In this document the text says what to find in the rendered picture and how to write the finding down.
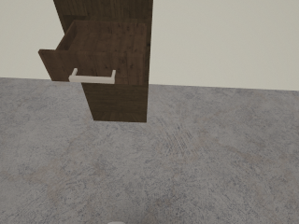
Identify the handle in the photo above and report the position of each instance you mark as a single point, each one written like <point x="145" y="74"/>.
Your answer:
<point x="91" y="79"/>

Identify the drawer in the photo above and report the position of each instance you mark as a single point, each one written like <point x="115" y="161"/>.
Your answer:
<point x="96" y="48"/>

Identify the cabinet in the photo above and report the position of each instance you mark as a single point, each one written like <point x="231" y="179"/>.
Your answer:
<point x="113" y="102"/>

